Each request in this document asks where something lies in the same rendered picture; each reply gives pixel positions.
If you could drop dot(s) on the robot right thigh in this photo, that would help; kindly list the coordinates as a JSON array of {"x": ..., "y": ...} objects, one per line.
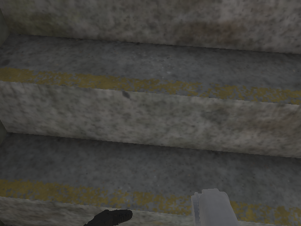
[{"x": 212, "y": 208}]

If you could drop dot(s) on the left robot hand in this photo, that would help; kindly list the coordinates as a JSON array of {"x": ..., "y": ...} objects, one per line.
[{"x": 111, "y": 218}]

